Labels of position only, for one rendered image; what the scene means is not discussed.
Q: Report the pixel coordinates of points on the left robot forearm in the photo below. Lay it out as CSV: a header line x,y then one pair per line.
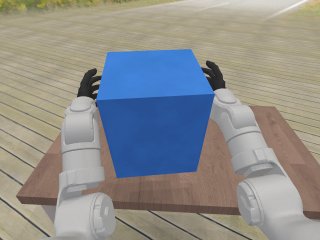
x,y
80,148

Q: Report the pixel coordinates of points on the right robot upper arm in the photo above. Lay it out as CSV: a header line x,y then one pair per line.
x,y
271,203

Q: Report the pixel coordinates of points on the left robot upper arm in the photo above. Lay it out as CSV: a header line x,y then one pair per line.
x,y
84,217

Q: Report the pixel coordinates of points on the table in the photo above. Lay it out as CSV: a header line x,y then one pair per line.
x,y
212,189

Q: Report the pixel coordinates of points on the robot right hand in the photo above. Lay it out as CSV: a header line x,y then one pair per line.
x,y
216,77

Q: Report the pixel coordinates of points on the carton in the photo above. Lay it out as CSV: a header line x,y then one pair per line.
x,y
155,107

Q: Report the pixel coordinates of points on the right robot forearm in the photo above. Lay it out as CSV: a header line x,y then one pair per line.
x,y
251,156

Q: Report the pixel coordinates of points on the robot left hand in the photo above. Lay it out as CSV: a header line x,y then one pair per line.
x,y
86,89

